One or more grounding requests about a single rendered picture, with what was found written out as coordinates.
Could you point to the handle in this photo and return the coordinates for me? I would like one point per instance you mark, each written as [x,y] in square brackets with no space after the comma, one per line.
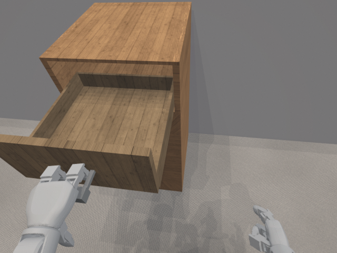
[84,192]

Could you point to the robot left forearm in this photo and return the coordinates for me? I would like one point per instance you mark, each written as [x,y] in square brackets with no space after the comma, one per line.
[38,239]

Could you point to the drawer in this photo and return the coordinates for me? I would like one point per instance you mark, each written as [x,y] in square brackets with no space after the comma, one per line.
[116,124]

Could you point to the robot left hand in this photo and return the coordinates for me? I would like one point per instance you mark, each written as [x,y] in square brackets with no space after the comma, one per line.
[51,201]

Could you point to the robot right hand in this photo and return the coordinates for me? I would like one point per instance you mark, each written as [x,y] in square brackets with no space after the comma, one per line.
[271,234]

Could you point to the cabinet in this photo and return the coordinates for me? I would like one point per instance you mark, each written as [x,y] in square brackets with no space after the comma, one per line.
[146,38]

